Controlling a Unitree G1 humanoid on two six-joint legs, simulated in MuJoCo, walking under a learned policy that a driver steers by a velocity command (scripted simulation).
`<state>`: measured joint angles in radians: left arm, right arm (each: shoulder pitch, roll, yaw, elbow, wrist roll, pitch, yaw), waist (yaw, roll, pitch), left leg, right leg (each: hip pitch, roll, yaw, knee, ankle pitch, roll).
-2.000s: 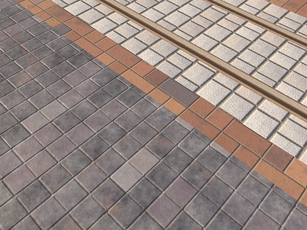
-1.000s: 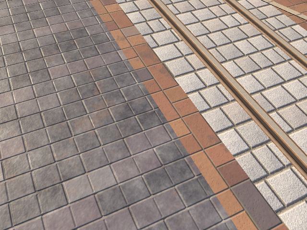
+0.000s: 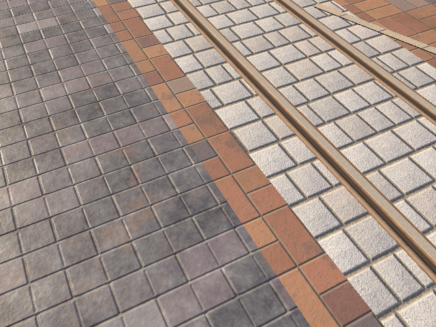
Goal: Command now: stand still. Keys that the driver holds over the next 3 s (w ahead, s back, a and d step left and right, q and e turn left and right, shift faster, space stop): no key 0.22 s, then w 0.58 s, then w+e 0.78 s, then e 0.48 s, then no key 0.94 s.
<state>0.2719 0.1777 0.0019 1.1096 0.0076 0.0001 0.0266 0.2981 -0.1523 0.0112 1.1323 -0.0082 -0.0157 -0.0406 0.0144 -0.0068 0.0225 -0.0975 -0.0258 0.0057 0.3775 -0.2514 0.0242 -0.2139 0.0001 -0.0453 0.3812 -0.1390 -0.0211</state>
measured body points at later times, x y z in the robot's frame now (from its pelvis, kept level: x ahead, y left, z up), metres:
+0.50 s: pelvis +0.07 -0.02 -0.01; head +0.07 -0.04 +0.44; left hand +0.10 +0.22 -0.15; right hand -0.03 -0.25 -0.17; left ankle -0.03 +0.10 -0.74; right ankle +0.09 -0.11 -0.73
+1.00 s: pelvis +0.31 -0.04 -0.02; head +0.35 -0.04 +0.43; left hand +0.19 +0.17 -0.16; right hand +0.51 -0.25 -0.14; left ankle +0.46 +0.04 -0.74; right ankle +0.11 -0.12 -0.74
